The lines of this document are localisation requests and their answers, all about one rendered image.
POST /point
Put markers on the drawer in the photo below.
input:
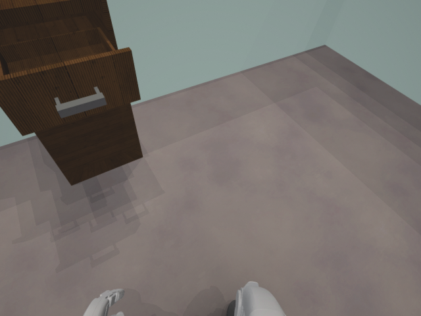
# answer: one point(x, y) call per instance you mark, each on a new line
point(67, 66)

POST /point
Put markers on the cabinet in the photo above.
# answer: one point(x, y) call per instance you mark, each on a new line
point(88, 146)

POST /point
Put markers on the left robot hand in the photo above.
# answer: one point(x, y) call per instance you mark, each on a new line
point(100, 306)

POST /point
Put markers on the right robot thigh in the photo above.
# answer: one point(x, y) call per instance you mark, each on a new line
point(256, 301)

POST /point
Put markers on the handle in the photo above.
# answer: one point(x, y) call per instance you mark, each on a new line
point(80, 105)

